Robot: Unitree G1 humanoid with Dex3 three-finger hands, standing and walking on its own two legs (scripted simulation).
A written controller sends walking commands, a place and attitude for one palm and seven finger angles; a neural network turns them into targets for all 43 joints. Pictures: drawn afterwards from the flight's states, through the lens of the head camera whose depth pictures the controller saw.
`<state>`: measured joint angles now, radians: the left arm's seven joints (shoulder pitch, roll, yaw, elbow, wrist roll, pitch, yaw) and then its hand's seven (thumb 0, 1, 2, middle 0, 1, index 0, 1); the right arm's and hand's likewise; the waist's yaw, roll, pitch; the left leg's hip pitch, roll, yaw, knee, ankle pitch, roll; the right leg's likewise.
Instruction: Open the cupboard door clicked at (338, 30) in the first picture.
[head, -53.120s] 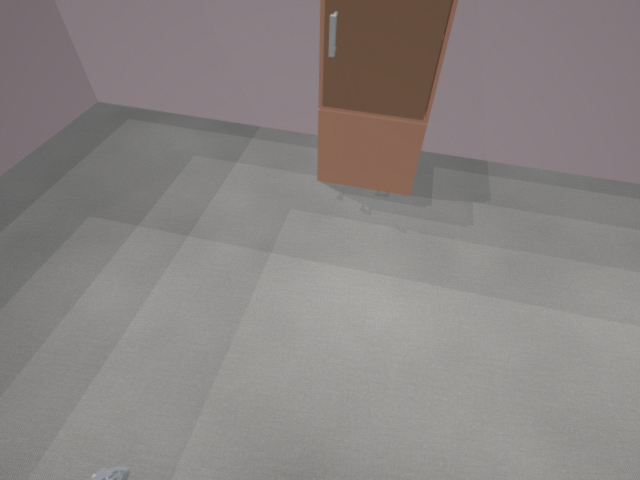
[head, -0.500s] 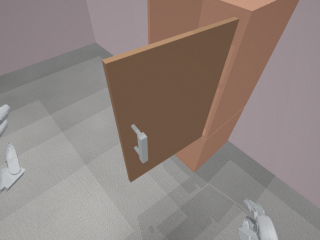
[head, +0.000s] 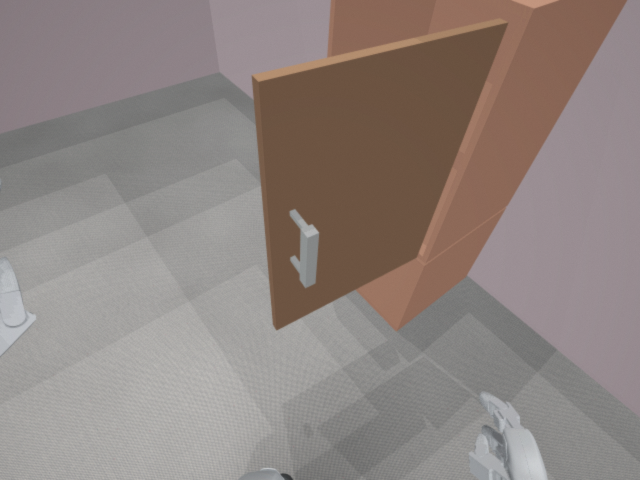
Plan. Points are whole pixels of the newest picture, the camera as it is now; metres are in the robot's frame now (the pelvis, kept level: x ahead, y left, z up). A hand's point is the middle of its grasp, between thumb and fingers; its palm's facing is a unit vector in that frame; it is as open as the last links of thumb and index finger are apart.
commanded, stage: step back with the hand held close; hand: left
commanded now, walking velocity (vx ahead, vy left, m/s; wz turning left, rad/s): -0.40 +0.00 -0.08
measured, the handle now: (302, 249) +0.47 +0.06 -0.03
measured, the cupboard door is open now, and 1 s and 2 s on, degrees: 84 84 84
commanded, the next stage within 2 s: stop stepping back and stand still in 0.34 s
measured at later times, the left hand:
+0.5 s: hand (9, 420) +0.13 +0.24 +0.17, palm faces +0.31 -0.80 -0.51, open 7.4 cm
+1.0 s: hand out of the picture +0.11 +0.24 +0.16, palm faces +0.32 -0.83 -0.47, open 7.4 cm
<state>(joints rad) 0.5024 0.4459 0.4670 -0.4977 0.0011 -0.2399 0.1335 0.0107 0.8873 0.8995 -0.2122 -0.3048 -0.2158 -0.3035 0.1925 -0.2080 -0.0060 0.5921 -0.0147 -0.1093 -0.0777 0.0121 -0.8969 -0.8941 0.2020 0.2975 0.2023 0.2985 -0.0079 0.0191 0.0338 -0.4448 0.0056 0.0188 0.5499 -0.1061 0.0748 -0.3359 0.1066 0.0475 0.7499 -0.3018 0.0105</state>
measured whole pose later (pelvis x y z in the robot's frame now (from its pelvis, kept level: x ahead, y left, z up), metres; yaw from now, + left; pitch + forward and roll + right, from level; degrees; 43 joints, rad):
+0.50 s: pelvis -0.08 -0.01 +0.01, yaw -4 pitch +1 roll -1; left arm 0.60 0.48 0.44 -0.51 -0.06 -0.23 0.12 0.01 0.89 0.90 -0.21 -0.30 -0.22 -0.30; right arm 0.21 -0.23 -0.03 0.62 0.00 -0.08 -0.06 0.01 -0.90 -0.89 0.20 0.30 0.20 0.30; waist 0.00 -0.02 -0.02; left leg -0.55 0.00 0.01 0.73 -0.26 -0.01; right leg -0.20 0.08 0.06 0.50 -0.32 -0.05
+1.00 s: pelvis -0.11 +0.00 +0.01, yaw -6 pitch +0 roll -2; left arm 0.59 0.40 0.39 -0.46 -0.04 -0.16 0.14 0.01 0.89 0.90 -0.21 -0.30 -0.22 -0.30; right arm 0.25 -0.19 0.03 0.66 -0.01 -0.11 -0.07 0.01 -0.89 -0.89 0.21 0.30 0.21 0.30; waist 0.00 0.02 -0.04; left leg -0.35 0.03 0.02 0.58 -0.24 0.01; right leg -0.17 0.07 -0.03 0.44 -0.28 -0.05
